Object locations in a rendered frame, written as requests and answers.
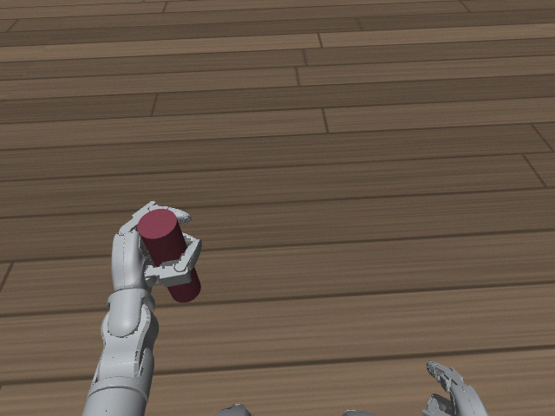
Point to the left robot arm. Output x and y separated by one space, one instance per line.
123 377

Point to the can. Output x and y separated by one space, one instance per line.
161 233

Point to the left robot hand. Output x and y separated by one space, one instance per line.
132 265

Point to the right robot hand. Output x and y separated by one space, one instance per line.
464 399

